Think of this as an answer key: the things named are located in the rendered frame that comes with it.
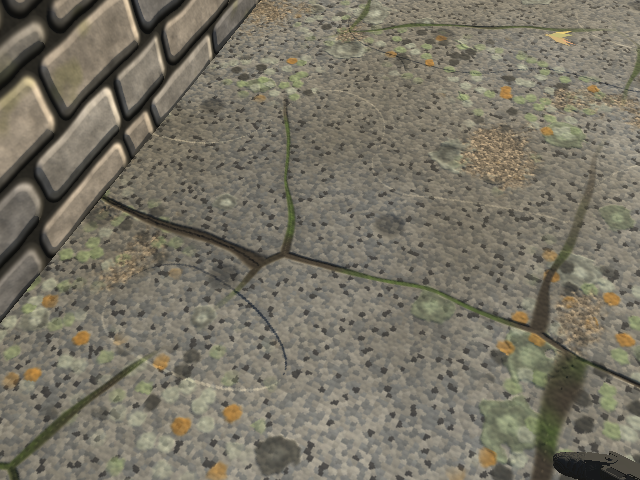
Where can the right robot hand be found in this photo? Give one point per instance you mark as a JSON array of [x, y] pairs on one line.
[[595, 466]]

